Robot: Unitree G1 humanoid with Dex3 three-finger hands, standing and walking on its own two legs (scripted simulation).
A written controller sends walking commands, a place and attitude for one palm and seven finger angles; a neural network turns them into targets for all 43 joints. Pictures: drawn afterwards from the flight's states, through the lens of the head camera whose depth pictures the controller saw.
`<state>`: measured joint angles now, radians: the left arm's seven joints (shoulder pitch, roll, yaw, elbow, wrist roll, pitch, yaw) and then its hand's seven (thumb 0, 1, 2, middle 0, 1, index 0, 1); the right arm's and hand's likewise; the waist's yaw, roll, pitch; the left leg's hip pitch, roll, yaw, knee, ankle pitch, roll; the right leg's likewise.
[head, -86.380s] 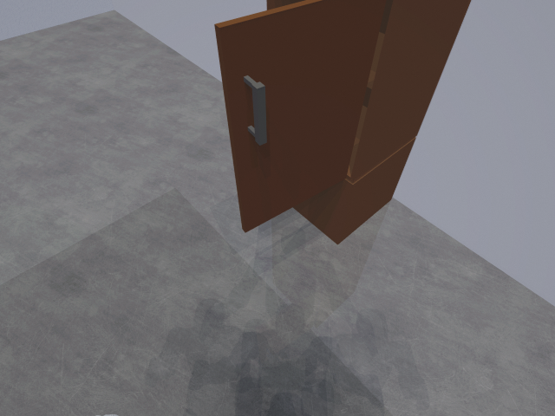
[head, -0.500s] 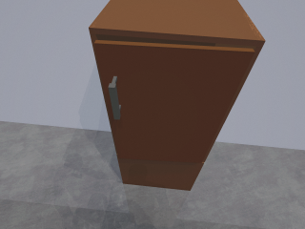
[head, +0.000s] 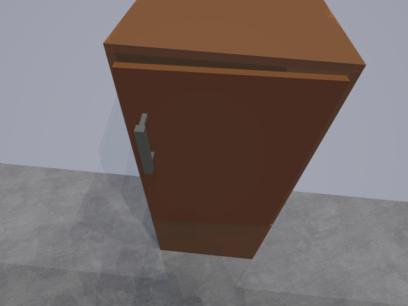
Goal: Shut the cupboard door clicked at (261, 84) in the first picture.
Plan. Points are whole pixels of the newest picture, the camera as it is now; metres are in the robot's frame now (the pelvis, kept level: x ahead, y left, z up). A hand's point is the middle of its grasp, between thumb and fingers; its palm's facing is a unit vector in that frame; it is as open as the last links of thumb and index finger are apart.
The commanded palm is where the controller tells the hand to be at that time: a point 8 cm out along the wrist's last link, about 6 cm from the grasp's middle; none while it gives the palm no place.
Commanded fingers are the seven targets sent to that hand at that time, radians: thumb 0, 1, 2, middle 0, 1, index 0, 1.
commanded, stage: raise the hand and make a fist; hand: left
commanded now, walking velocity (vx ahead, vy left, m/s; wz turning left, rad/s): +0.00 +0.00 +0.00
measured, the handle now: (146, 145) +0.41 +0.15 +0.08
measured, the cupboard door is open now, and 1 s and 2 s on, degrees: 3 3 3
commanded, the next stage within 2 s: bring the fist close to the handle in 1.98 s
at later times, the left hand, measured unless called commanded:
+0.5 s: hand out of the picture +0.12 +0.16 -0.07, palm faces +0.15 -0.99 -0.01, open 6.1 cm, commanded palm +0.12 +0.20 -0.03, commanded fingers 0.00 0.90 0.90 -0.60 -0.74 -0.60 -0.74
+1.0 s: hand (110, 275) +0.17 +0.17 +0.03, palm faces +0.13 -0.99 -0.08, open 3.8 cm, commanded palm +0.14 +0.21 +0.02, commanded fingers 0.00 0.90 0.90 -1.06 -1.24 -1.06 -1.24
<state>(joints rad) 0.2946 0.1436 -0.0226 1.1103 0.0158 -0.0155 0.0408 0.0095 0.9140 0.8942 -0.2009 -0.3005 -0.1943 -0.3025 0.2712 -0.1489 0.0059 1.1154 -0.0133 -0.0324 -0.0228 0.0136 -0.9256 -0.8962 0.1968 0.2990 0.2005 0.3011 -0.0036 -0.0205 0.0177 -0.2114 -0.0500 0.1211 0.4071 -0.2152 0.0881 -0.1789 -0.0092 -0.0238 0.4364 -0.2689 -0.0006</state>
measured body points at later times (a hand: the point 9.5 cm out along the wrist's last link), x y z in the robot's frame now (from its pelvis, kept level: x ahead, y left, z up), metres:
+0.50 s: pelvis -0.01 -0.05 -0.07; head +0.04 -0.02 +0.38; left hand +0.11 +0.21 -0.06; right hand +0.24 -0.28 -0.10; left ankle +0.01 +0.06 -0.74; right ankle -0.02 -0.12 -0.74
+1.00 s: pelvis -0.02 -0.04 -0.05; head +0.02 -0.05 +0.39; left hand +0.15 +0.22 +0.04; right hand +0.12 -0.30 -0.14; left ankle +0.00 +0.06 -0.74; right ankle -0.02 -0.12 -0.74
